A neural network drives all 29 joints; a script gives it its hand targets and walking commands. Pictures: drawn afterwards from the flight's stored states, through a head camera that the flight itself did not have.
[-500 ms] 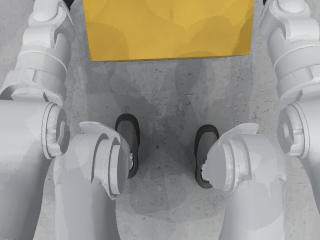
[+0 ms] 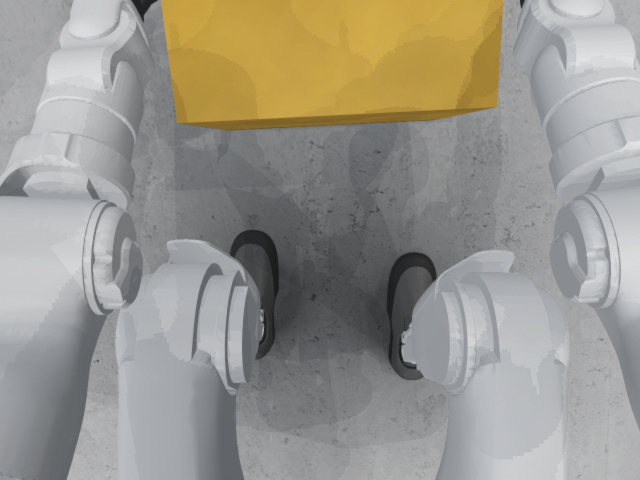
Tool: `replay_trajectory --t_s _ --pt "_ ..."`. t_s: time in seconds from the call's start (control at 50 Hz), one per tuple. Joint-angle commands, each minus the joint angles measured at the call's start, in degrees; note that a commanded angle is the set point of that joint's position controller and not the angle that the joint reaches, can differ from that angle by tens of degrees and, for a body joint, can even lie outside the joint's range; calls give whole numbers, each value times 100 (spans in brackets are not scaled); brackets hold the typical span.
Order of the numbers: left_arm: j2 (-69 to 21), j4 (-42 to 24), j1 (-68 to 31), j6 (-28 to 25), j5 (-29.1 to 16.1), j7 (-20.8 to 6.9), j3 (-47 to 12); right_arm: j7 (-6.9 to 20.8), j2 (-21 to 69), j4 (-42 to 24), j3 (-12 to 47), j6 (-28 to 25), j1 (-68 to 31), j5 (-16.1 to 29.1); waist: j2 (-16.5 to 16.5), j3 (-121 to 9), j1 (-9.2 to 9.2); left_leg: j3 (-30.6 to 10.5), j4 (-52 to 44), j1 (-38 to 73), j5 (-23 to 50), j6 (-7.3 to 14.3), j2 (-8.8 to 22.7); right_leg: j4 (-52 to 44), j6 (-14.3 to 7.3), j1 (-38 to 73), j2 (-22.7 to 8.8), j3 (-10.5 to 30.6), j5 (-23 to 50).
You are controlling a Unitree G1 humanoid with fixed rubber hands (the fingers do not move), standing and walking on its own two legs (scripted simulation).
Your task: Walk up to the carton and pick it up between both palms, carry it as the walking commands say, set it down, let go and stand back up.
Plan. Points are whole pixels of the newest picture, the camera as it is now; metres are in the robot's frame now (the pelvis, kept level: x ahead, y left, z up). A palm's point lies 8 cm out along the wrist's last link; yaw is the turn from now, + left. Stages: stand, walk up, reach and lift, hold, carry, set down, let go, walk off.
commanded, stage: reach and lift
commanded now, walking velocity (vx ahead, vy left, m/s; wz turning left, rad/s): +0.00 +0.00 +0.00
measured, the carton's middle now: (329, 31) +0.52 +0.04 -0.26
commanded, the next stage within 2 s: none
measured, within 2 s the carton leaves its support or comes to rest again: leaves its support in 0.36 s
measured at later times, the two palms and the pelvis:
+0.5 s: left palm out of the picture +0.52 +0.23 -0.15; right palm out of the picture +0.56 -0.13 -0.15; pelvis +0.00 +0.00 +0.00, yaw +1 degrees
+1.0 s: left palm out of the picture +0.52 +0.24 -0.08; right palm out of the picture +0.56 -0.13 -0.08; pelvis +0.00 +0.00 +0.04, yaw +0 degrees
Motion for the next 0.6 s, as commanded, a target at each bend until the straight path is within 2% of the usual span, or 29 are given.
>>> replay_trajectory --t_s 0.0,0.12,0.2,0.32,0.4,0.58 --pt "-4292 -1409 -2612 154 29 -1427 -925 1501 4869 -1498 915 12 -2616 46 -167 -6224 453 464 -647 3335 1811 108 -447 -1005 -83 2253 297 -341 1555" --pt "-4552 -1704 -2479 279 21 -1549 -973 1571 5041 -1707 897 93 -2604 17 -168 -6233 459 461 -617 3449 1882 104 -466 -953 -99 2198 315 -358 1527" --pt "-4690 -1914 -2572 289 -104 -1590 -1075 1558 5156 -1825 900 116 -2550 -19 -198 -6489 361 470 -596 3478 1964 95 -495 -942 -103 2369 318 -365 1672" --pt "-4721 -2569 -3052 270 -420 -1522 -1458 1430 5269 -2368 1099 126 -2824 86 -169 -7735 270 507 -617 3991 2261 47 -537 -944 -96 3005 334 -414 2012" --pt "-4735 -2822 -3202 310 -508 -1460 -1597 1366 5318 -2550 1192 191 -2902 142 -163 -8323 267 554 -703 4251 2218 39 -559 -1031 -81 3241 336 -453 1966" --pt "-5072 -2530 -2901 612 -37 -1583 -1182 1542 5650 -2174 784 479 -2622 -205 -109 -7723 328 650 -1095 3782 1489 71 -553 -1406 -86 2714 345 -537 1243"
